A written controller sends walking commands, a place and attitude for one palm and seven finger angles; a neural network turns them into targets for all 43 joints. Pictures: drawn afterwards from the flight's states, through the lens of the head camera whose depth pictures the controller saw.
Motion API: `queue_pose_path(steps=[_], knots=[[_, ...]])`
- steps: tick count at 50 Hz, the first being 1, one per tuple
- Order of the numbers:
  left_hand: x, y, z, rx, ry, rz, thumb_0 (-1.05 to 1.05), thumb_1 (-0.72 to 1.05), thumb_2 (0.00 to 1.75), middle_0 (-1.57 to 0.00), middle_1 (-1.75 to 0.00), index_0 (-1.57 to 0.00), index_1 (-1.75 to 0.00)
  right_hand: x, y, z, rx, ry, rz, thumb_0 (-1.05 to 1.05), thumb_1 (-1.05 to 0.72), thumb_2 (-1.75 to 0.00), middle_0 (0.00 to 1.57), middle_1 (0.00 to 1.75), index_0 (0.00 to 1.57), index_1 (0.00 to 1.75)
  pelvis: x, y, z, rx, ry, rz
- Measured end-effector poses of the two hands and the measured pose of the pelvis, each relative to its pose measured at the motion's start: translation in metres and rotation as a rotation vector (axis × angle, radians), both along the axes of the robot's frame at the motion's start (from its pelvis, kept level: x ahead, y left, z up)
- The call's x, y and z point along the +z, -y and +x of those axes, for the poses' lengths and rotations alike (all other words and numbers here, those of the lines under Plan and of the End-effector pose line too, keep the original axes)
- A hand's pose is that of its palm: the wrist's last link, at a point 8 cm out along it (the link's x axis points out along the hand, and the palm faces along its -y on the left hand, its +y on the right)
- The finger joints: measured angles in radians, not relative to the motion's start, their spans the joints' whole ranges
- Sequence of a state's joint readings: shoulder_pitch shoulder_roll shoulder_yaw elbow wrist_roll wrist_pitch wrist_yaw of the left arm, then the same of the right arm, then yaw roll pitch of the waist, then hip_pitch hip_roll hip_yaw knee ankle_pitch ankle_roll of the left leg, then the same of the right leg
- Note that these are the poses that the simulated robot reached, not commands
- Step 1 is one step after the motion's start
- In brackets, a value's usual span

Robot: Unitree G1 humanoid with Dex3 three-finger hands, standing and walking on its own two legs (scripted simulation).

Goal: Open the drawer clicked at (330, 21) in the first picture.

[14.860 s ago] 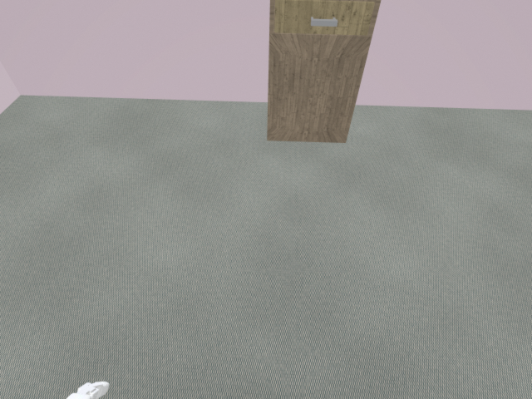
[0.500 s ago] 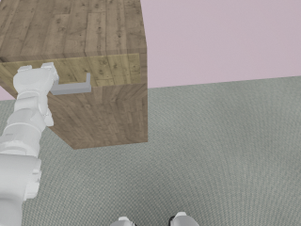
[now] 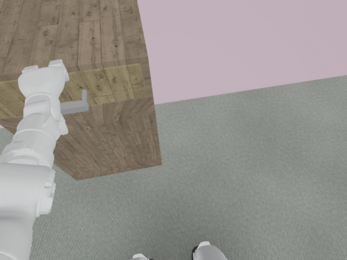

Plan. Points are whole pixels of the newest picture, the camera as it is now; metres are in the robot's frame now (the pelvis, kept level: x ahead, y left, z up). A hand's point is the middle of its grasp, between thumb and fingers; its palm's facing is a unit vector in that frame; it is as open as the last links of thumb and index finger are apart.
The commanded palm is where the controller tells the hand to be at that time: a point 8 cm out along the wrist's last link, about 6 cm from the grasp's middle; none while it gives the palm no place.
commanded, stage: move the hooked fingers above the handle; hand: left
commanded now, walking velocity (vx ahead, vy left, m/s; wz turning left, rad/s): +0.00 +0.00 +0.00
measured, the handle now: (66, 102) +0.55 +0.26 -0.02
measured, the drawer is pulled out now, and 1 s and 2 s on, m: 0.00 0.00 0.00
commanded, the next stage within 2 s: lift the fingers back up to retry in 0.90 s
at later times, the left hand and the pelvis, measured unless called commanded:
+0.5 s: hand (60, 95) +0.52 +0.24 +0.05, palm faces +0.08 +0.00 -1.00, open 13.3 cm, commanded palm +0.49 +0.27 +0.09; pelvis +0.00 +0.00 -0.01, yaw +2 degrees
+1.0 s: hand (52, 103) +0.51 +0.26 +0.03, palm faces +0.07 -0.05 -1.00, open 13.8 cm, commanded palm +0.50 +0.26 +0.08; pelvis +0.01 +0.00 -0.02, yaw +3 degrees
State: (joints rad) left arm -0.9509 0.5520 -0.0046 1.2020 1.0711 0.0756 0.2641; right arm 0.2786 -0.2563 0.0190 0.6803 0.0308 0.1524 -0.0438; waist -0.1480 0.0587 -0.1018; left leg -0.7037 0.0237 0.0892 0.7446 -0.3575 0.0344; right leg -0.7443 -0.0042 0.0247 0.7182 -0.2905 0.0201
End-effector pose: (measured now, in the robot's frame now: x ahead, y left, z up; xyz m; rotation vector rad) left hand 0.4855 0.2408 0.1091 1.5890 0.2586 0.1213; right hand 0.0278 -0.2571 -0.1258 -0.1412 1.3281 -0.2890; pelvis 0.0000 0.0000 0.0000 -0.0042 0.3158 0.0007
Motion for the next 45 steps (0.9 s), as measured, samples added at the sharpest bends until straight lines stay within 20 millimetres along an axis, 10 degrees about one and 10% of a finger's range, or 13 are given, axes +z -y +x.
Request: queue_pose_path(steps=[7, 17, 28, 45], knots=[[-0.029, -0.042, -0.022, -0.064, -0.167, -0.009, 0.0, -0.49, 0.3, -0.32, -1.21, -0.31, -1.21, 0.01, 0.019, -0.018, 0.029, -0.037, -0.091, 0.01, -0.9, -0.9, 0.2, 0.3, 0.21, 0.3, -0.004, 0.006, -0.002, 0.029, -0.019, -0.01], [-0.026, -0.01, -0.003, -0.276, 0.144, -0.097, 0.0, -0.49, 0.3, -0.32, -1.2, -0.32, -1.2, 0.012, 0.042, -0.029, 0.075, -0.145, -0.174, 0.01, -0.9, -0.9, 0.2, 0.3, 0.21, 0.3, -0.021, 0.002, 0.005, 0.074, -0.087, -0.04], [-0.004, 0.007, 0.011, -0.082, 0.094, -0.008, 0.0, -0.48, 0.3, -0.38, -1.26, -0.39, -1.31, -0.005, 0.004, -0.01, 0.032, -0.057, -0.011, 0.01, -0.9, -0.9, 0.2, 0.3, 0.21, 0.3, -0.009, -0.002, 0.003, 0.03, -0.044, -0.022], [-0.04, -0.033, -0.023, -0.235, -0.006, -0.044, 0.0, -0.49, 0.3, -0.32, -1.2, -0.33, -1.21, 0.007, 0.027, -0.03, 0.078, -0.138, -0.128, 0.01, -0.9, -0.9, 0.2, 0.3, 0.21, 0.3, -0.017, 0.0, 0.002, 0.063, -0.07, -0.031]])
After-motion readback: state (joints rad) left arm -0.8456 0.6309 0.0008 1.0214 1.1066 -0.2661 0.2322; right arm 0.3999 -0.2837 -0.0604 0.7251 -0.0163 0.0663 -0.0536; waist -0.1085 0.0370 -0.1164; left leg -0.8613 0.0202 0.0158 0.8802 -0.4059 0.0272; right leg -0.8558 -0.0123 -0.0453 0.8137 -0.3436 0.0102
